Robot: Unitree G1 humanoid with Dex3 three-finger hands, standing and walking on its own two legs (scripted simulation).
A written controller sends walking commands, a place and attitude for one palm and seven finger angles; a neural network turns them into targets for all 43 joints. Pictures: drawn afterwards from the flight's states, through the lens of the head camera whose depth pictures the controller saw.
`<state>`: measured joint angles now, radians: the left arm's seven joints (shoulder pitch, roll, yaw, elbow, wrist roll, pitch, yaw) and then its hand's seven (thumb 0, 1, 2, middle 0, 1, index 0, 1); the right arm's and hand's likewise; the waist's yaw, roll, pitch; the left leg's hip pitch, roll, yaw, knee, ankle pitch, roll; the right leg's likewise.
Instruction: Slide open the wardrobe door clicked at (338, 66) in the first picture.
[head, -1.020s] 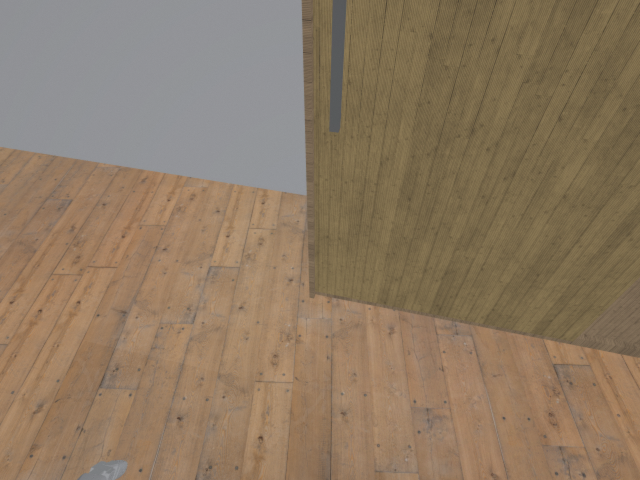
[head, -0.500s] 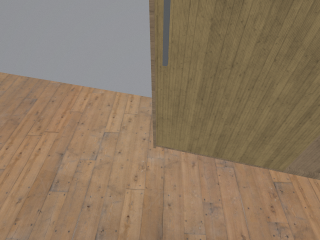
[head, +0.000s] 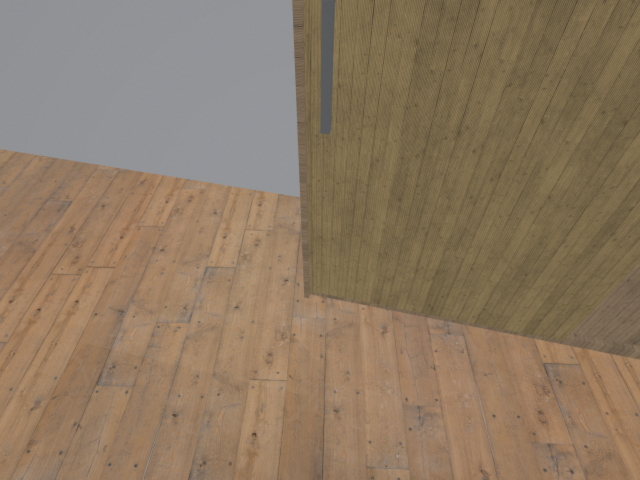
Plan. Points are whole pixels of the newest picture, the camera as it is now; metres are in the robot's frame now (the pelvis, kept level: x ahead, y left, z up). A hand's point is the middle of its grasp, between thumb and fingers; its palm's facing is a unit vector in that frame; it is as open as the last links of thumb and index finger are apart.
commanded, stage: look at it before walking up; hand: left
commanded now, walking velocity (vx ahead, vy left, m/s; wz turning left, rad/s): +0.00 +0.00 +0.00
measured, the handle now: (328, 69) +0.85 +0.03 +0.13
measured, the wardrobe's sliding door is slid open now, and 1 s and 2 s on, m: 0.00 0.00 0.00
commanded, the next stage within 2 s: turn to face it in 0.42 s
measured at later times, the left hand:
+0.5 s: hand out of the picture +0.08 +0.25 -0.15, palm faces -0.03 -0.94 -0.34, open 7.4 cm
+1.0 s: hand out of the picture +0.07 +0.20 -0.18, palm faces -0.11 -0.97 -0.24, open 7.4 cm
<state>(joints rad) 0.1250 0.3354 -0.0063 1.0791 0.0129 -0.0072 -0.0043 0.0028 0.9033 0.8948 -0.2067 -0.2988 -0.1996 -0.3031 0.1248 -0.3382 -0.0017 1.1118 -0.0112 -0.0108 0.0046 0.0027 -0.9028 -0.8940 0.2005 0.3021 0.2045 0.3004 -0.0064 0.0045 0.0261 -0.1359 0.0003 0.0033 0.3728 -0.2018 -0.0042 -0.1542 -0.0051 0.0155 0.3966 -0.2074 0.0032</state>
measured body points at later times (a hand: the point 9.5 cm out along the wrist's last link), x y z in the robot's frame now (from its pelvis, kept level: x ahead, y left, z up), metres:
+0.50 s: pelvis +0.01 +0.00 +0.00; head +0.01 +0.00 +0.45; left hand +0.08 +0.30 -0.13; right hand +0.09 -0.30 -0.13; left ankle +0.00 +0.12 -0.75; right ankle +0.01 -0.12 -0.75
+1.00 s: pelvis +0.00 +0.01 -0.01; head +0.01 +0.00 +0.44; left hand +0.08 +0.25 -0.16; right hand +0.03 -0.25 -0.16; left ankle +0.00 +0.12 -0.75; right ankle +0.01 -0.12 -0.75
